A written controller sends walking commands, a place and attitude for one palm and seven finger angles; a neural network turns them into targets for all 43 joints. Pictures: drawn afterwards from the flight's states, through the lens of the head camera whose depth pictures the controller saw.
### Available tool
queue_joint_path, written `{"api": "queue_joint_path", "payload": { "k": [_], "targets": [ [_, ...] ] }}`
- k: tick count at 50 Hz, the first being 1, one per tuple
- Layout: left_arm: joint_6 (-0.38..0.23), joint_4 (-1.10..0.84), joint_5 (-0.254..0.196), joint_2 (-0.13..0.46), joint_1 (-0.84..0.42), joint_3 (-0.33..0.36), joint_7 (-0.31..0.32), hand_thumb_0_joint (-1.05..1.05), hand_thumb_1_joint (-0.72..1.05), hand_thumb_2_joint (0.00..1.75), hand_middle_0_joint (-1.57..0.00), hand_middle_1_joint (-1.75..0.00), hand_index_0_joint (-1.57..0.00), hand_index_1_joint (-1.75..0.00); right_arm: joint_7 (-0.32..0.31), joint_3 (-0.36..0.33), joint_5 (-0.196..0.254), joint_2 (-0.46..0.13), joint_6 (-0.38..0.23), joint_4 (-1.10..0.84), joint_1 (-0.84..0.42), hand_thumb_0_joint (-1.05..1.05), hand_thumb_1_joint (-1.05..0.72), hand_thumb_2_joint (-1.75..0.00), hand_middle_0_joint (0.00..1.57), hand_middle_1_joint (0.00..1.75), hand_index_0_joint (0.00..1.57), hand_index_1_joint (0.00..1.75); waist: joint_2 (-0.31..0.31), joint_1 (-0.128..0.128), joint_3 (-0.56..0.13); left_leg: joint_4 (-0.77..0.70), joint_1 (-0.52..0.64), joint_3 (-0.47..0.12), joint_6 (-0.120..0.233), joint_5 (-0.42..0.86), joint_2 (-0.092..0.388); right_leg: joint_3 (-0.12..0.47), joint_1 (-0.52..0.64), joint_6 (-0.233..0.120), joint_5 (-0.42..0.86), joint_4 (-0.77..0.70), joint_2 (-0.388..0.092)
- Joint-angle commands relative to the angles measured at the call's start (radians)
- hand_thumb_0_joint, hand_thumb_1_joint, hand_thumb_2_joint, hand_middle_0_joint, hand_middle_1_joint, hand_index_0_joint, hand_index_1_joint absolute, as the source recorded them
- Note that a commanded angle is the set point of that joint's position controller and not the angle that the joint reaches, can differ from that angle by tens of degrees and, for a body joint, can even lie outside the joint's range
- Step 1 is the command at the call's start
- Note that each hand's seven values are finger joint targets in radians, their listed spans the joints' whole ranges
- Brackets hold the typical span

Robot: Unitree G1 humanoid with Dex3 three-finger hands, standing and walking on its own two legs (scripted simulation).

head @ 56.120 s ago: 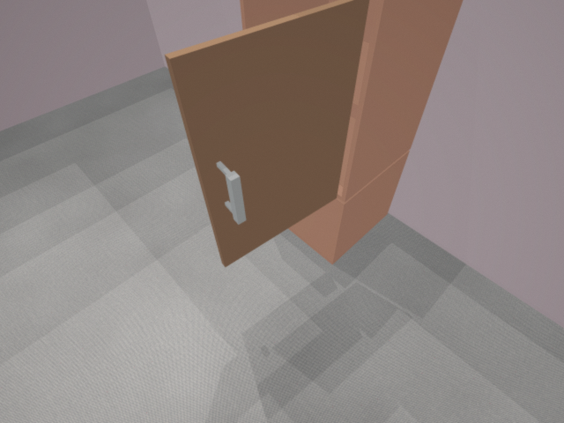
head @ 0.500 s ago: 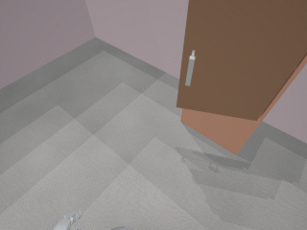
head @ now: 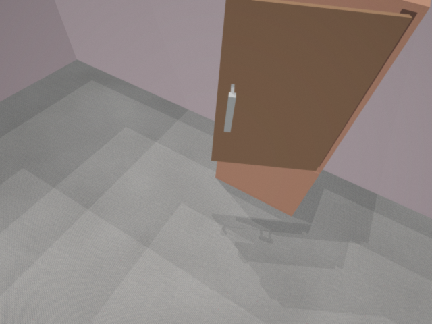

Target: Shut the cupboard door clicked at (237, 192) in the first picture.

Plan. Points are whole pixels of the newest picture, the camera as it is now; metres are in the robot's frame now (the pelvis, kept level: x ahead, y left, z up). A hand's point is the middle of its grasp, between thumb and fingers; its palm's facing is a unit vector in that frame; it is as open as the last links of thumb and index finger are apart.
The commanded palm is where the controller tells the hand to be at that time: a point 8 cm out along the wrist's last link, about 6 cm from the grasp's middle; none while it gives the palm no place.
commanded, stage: take the last steps up to it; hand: left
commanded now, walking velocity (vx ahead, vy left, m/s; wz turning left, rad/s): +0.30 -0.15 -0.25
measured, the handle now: (229, 108) +0.70 -0.01 -0.05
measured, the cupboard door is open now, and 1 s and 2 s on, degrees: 26 26 26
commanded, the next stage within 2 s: come to a stop and stand still in 0.60 s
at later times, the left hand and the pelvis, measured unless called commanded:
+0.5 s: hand out of the picture +0.12 +0.13 -0.21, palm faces -0.05 -0.99 -0.12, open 7.4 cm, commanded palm none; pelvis +0.12 -0.05 -0.02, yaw -5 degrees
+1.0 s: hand (208, 235) +0.35 +0.03 -0.18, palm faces -0.12 -0.97 -0.21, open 7.3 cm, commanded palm none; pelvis +0.22 -0.13 -0.01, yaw -6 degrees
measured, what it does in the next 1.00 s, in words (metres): walks ahead: right foot, then left foot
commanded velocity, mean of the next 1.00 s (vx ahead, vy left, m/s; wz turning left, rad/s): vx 0.06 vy -0.02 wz -0.07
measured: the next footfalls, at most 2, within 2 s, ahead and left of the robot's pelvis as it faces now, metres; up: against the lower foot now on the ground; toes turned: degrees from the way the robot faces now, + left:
right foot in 0.16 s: +0.04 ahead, -0.15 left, +0.00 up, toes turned -6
left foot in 0.46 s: +0.21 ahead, +0.05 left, +0.00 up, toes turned +5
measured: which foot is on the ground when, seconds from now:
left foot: down 0.00-0.16, up 0.18-0.44, down 0.46-0.84, up 0.86-1.00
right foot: up 0.00-0.14, down 0.16-0.46, up 0.48-0.82, down 0.84-1.00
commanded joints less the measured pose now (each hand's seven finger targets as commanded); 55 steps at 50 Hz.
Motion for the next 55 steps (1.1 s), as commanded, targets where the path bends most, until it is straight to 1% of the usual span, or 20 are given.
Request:
{"api": "queue_joint_path", "payload": {
  "k": [1,4,6,8,11,15,21,22,23,24,27,30,33,39,40,42,43,45,49,55],
  "targets": [
    [-0.03,-0.097,0.005,0.047,-0.101,0.003,-0.02,0.0,0.9,0.9,-0.2,-0.3,-0.2,-0.3,-0.01,-0.082,-0.004,-0.255,-0.02,0.0,0.098,0.0,-0.9,-0.9,0.2,0.3,0.2,0.3,0.188,-0.061,-0.038,-0.217,0.109,-0.225,0.125,0.049,0.267,-0.031,-0.051,-0.013,0.01,-0.12,-0.016],
    [-0.041,-0.079,0.007,0.05,-0.058,0.007,-0.029,0.0,0.9,0.9,-0.2,-0.3,-0.2,-0.3,-0.005,-0.088,0.0,-0.26,-0.025,0.012,0.078,0.0,-0.9,-0.9,0.2,0.3,0.2,0.3,0.174,-0.032,-0.039,-0.172,0.042,-0.194,0.101,-0.001,0.257,-0.058,0.093,-0.027,0.096,-0.312,-0.001],
    [-0.053,-0.027,0.007,0.09,0.079,0.022,-0.024,0.0,0.9,0.9,-0.2,-0.3,-0.2,-0.3,-0.001,-0.087,0.007,-0.243,-0.028,0.011,0.04,0.0,-0.9,-0.9,0.2,0.3,0.2,0.3,0.077,0.036,-0.065,-0.008,-0.1,-0.086,0.036,-0.038,0.173,-0.043,0.345,-0.055,0.202,-0.527,-0.002],
    [-0.06,0.016,0.008,0.243,0.22,0.051,0.003,0.0,0.9,0.9,-0.2,-0.3,-0.2,-0.3,0.009,-0.057,0.019,-0.147,-0.029,-0.072,-0.1,0.0,-0.9,-0.9,0.2,0.3,0.2,0.3,-0.281,0.127,-0.021,0.436,-0.483,0.047,-0.044,-0.395,-0.031,0.444,0.498,-0.25,0.021,-0.723,-0.348],
    [-0.073,0.002,0.007,0.15,0.133,0.028,0.027,0.0,0.9,0.9,-0.2,-0.3,-0.2,-0.3,0.009,-0.069,0.011,-0.176,-0.027,-0.057,-0.121,0.0,-0.9,-0.9,0.2,0.3,0.2,0.3,-0.176,0.062,0.067,0.627,-0.531,-0.094,-0.035,-0.241,0.035,0.394,0.342,-0.308,0.025,-0.722,-0.319],
    [-0.093,-0.01,0.01,0.13,0.047,0.013,0.026,0.0,0.9,0.9,-0.2,-0.3,-0.2,-0.3,0.03,-0.063,0.007,-0.116,-0.019,-0.024,-0.032,0.0,-0.9,-0.9,0.2,0.3,0.2,0.3,-0.079,-0.018,0.041,0.452,-0.322,-0.033,-0.049,-0.104,0.024,0.17,0.184,-0.253,0.192,-0.707,-0.223],
    [-0.09,0.032,-0.004,0.13,0.06,0.015,0.016,0.0,0.9,0.9,-0.2,-0.3,-0.2,-0.3,0.014,-0.059,0.006,-0.131,-0.048,0.008,0.077,0.0,-0.9,-0.9,0.2,0.3,0.2,0.3,-0.038,-0.069,-0.025,0.049,-0.025,0.036,-0.039,0.073,-0.034,0.121,0.198,-0.2,0.4,-0.498,-0.151],
    [-0.088,0.027,-0.01,0.096,0.073,0.01,0.014,0.0,0.9,0.9,-0.2,-0.3,-0.2,-0.3,0.006,-0.069,0.0,-0.183,-0.059,0.041,0.181,0.0,-0.9,-0.9,0.2,0.3,0.2,0.3,0.066,-0.105,-0.088,-0.043,0.174,-0.065,-0.016,0.115,0.027,0.079,0.103,-0.155,0.419,-0.292,-0.096],
    [-0.085,0.014,-0.016,0.03,0.136,-0.001,0.007,0.0,0.9,0.9,-0.2,-0.3,-0.2,-0.3,-0.005,-0.093,-0.019,-0.299,-0.066,0.062,0.284,0.0,-0.9,-0.9,0.2,0.3,0.2,0.3,0.337,-0.121,-0.168,-0.136,0.377,-0.461,0.098,0.118,0.319,-0.021,-0.136,-0.083,0.11,0.006,0.019],
    [-0.085,-0.017,0.0,0.07,0.087,-0.01,0.007,0.0,0.9,0.9,-0.2,-0.3,-0.2,-0.3,-0.013,-0.091,-0.007,-0.338,-0.054,0.06,0.326,0.0,-0.9,-0.9,0.2,0.3,0.2,0.3,0.303,-0.138,-0.158,-0.221,0.335,-0.643,0.185,0.065,0.45,0.038,-0.206,-0.079,-0.128,0.215,0.029],
    [-0.068,-0.007,0.014,0.06,0.017,0.011,-0.004,0.0,0.9,0.9,-0.2,-0.3,-0.2,-0.3,-0.023,-0.062,-0.002,-0.219,-0.056,0.026,0.148,0.0,-0.9,-0.9,0.2,0.3,0.2,0.3,0.175,-0.054,0.04,-0.27,0.06,-0.407,0.131,0.095,0.355,0.091,-0.256,-0.048,0.084,0.347,-0.074],
    [-0.053,0.013,0.009,0.022,0.061,0.005,-0.01,0.0,0.9,0.9,-0.2,-0.3,-0.2,-0.3,-0.023,-0.053,0.001,-0.189,-0.071,0.031,0.121,0.0,-0.9,-0.9,0.2,0.3,0.2,0.3,0.151,-0.013,-0.015,-0.235,0.086,-0.17,0.103,0.366,0.27,0.053,-0.195,-0.02,0.169,0.232,-0.077],
    [-0.046,0.004,0.006,0.003,0.034,-0.002,-0.009,0.0,0.9,0.9,-0.2,-0.3,-0.2,-0.3,-0.011,-0.062,0.003,-0.182,-0.061,0.039,0.113,0.0,-0.9,-0.9,0.2,0.3,0.2,0.3,0.169,-0.013,-0.011,-0.245,0.056,-0.07,0.103,0.335,0.235,0.001,-0.145,-0.007,0.224,0.055,-0.087],
    [-0.069,0.016,0.002,0.009,0.082,-0.012,0.014,0.0,0.9,0.9,-0.2,-0.3,-0.2,-0.3,-0.002,-0.067,0.014,-0.159,-0.025,0.051,0.049,0.0,-0.9,-0.9,0.2,0.3,0.2,0.3,0.149,0.033,-0.029,-0.037,-0.027,0.012,0.046,0.367,0.157,-0.081,0.178,-0.002,0.405,-0.366,-0.027],
    [-0.082,0.034,0.003,0.057,0.145,-0.004,0.023,0.0,0.9,0.9,-0.2,-0.3,-0.2,-0.3,0.005,-0.066,0.021,-0.139,-0.023,0.057,0.063,0.0,-0.9,-0.9,0.2,0.3,0.2,0.3,0.066,0.058,-0.076,0.039,-0.047,0.032,-0.001,0.242,0.099,-0.026,0.278,-0.001,0.578,-0.449,-0.071],
    [-0.097,0.04,0.007,0.195,0.179,0.007,0.042,0.0,0.9,0.9,-0.2,-0.3,-0.2,-0.3,0.013,-0.057,0.041,-0.068,-0.006,0.052,0.157,0.0,-0.9,-0.9,0.2,0.3,0.2,0.3,-0.197,0.041,-0.178,0.314,-0.13,0.016,-0.046,-0.34,-0.05,0.232,0.372,-0.14,1.057,-0.493,-0.385],
    [-0.094,0.03,0.007,0.199,0.149,0.005,0.047,0.0,0.9,0.9,-0.2,-0.3,-0.2,-0.3,0.009,-0.061,0.043,-0.059,0.009,0.05,0.149,0.0,-0.9,-0.9,0.2,0.3,0.2,0.3,-0.153,0.034,-0.155,0.41,-0.12,-0.034,-0.038,-0.378,-0.046,0.225,0.303,-0.183,1.087,-0.495,-0.41],
    [-0.087,0.019,0.007,0.174,0.08,0.015,0.07,0.0,0.9,0.9,-0.2,-0.3,-0.2,-0.3,-0.004,-0.063,0.042,-0.089,0.026,0.054,0.131,0.0,-0.9,-0.9,0.2,0.3,0.2,0.3,-0.324,0.034,-0.171,0.569,-0.213,-0.11,-0.046,-0.37,-0.042,0.274,0.345,-0.24,1.235,-0.459,-0.416],
    [-0.064,-0.022,0.011,0.157,0.005,0.027,0.085,0.0,0.9,0.9,-0.2,-0.3,-0.2,-0.3,0.012,-0.069,0.036,-0.098,0.041,0.026,0.035,0.0,-0.9,-0.9,0.2,0.3,0.2,0.3,-0.148,0.033,-0.168,0.614,-0.209,-0.146,-0.055,-0.259,-0.053,0.175,0.231,-0.23,0.97,-0.482,-0.394],
    [-0.054,-0.054,0.02,0.155,-0.043,0.027,0.07,0.0,0.9,0.9,-0.2,-0.3,-0.2,-0.3,0.023,-0.065,0.03,-0.075,0.031,0.008,0.088,0.0,-0.9,-0.9,0.2,0.3,0.2,0.3,-0.163,-0.013,-0.152,0.232,-0.045,-0.085,-0.047,-0.105,-0.074,0.155,0.094,-0.173,0.539,-0.512,-0.331]
  ]
}}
